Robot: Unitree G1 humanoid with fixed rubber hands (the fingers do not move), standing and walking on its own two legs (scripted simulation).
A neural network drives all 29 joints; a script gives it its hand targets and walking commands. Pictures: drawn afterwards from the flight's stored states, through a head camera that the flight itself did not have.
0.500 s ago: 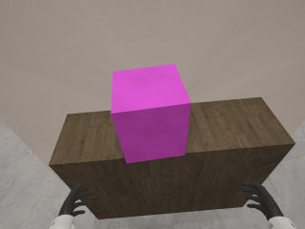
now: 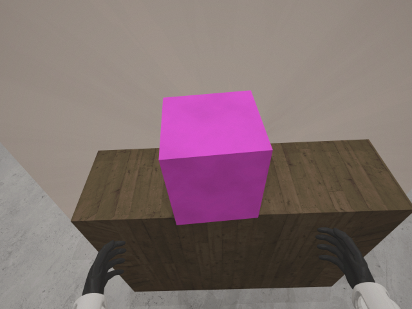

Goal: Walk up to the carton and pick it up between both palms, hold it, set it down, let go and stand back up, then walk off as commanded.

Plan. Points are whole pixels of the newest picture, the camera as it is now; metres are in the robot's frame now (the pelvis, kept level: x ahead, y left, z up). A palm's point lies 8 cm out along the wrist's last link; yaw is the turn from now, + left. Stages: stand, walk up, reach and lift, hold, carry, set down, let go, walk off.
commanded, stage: reach and lift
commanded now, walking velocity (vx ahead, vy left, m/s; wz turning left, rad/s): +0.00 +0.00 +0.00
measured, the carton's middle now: (212, 160) +0.45 +0.00 +0.02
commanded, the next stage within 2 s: none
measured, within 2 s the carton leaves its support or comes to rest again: neither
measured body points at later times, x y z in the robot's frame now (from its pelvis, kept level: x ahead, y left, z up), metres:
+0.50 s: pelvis +0.02 +0.01 +0.00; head +0.01 +0.02 +0.45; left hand +0.23 +0.22 +0.02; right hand +0.22 -0.22 +0.02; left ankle +0.00 +0.13 -0.74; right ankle +0.04 -0.11 -0.74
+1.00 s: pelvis +0.03 +0.01 +0.01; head +0.04 +0.01 +0.46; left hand +0.32 +0.20 +0.08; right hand +0.30 -0.23 +0.07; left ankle +0.00 +0.13 -0.74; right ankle +0.04 -0.11 -0.74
